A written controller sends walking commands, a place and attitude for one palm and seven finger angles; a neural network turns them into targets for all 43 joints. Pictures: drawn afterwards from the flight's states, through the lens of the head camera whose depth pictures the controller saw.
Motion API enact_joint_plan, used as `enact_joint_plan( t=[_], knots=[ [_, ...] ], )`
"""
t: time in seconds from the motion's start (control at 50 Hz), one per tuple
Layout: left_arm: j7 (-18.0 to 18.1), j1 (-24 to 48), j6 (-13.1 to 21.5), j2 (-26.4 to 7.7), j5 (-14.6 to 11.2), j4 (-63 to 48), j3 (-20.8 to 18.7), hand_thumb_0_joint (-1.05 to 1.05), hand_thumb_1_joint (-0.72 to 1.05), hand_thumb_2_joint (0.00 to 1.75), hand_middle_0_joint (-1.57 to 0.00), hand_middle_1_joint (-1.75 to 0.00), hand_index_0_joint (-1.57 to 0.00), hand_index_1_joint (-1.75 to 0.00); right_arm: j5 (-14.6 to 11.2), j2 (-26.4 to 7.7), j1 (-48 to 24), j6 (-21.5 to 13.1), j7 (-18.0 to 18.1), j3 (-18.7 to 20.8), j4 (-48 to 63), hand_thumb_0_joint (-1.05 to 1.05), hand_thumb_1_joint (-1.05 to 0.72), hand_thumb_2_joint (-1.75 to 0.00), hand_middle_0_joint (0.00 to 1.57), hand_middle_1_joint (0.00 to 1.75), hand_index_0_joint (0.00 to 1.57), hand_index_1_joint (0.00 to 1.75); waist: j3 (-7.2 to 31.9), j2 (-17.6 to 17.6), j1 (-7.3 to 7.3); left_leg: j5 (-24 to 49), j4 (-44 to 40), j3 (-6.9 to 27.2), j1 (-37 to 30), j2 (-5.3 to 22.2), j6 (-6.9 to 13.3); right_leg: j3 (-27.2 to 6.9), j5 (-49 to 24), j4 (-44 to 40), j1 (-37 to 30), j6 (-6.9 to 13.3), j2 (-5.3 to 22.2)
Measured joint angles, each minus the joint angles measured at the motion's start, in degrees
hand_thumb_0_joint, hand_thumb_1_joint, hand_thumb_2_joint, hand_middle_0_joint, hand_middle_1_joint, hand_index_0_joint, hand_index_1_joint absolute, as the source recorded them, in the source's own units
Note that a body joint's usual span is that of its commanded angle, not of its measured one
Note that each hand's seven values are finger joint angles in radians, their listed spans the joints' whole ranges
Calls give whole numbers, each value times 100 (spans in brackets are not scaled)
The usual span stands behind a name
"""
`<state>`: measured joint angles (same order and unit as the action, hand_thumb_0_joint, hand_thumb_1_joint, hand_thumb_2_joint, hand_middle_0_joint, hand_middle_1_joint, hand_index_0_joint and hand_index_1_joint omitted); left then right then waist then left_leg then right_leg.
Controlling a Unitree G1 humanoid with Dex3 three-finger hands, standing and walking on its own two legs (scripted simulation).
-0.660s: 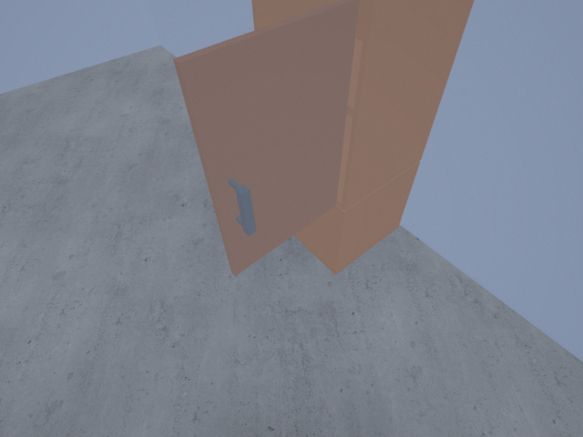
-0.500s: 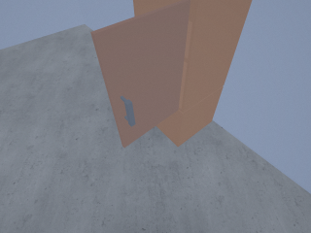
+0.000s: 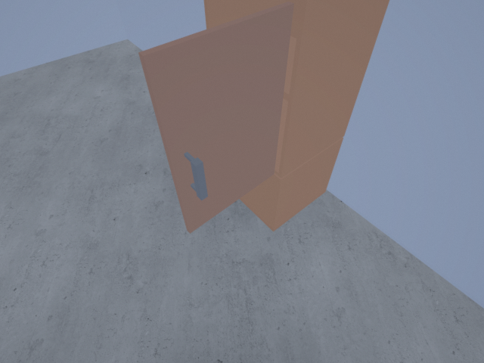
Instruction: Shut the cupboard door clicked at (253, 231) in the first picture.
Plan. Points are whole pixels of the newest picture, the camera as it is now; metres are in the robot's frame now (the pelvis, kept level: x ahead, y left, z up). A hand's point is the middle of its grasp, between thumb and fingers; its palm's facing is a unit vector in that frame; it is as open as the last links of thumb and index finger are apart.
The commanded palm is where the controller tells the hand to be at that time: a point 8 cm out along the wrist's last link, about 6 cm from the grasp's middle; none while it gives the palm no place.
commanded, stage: look at it before walking up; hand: left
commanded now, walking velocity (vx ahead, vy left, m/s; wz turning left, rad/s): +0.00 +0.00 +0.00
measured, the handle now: (195, 176) +0.56 +0.16 -0.09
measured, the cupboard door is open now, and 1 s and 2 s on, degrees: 92 92 92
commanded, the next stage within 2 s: walk to a spot facing it in 0.48 s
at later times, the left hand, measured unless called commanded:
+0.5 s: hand out of the picture +0.04 +0.23 -0.17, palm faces +0.00 -0.96 -0.29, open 7.4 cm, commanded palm none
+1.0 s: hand out of the picture +0.05 +0.20 -0.18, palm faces -0.12 -0.96 -0.26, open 7.4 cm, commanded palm none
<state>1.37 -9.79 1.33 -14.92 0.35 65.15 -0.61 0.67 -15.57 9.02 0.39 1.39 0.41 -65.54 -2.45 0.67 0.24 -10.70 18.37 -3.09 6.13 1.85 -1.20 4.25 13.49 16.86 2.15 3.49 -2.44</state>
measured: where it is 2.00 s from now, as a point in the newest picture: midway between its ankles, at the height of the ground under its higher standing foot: outside the picture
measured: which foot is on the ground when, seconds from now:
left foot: down 0.00-1.00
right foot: down 0.00-1.00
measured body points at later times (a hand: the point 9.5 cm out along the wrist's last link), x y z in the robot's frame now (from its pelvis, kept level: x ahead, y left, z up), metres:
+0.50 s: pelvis +0.00 +0.01 +0.00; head +0.01 +0.00 +0.45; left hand +0.04 +0.28 -0.15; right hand +0.04 -0.26 -0.15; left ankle -0.01 +0.13 -0.75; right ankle -0.04 -0.07 -0.75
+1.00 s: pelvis -0.03 +0.00 -0.02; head +0.02 -0.03 +0.43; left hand +0.06 +0.25 -0.16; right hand -0.03 -0.25 -0.18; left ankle -0.01 +0.13 -0.75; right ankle -0.06 -0.08 -0.73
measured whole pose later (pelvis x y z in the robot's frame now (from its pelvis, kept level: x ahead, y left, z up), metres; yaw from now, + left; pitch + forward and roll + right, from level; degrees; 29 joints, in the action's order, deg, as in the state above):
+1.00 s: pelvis -0.03 +0.00 -0.02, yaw -10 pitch -1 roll +2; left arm -0.7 -10.7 -4.2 -11.8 1.3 57.6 -3.7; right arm 1.6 -12.3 11.0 1.4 2.6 2.8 -59.6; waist -7.1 0.8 -0.9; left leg -16.5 30.6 -12.0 12.6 5.2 -1.0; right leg 0.4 28.1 45.9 18.6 1.5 -0.9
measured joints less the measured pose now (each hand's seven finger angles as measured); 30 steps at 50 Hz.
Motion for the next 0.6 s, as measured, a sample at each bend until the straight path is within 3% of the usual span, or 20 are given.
enact_joint_plan(
  t=[0.6],
  knots=[
    [-12,-58,-2,37,3,34,33,0,91,90,-20,-30,-20,-30,-2,97,44,-26,-9,-13,-51,1,-90,-90,20,30,21,30,-24,-47,-5,45,-56,-19,15,-75,74,-15,-32,-14,33,-65,75]
  ],
)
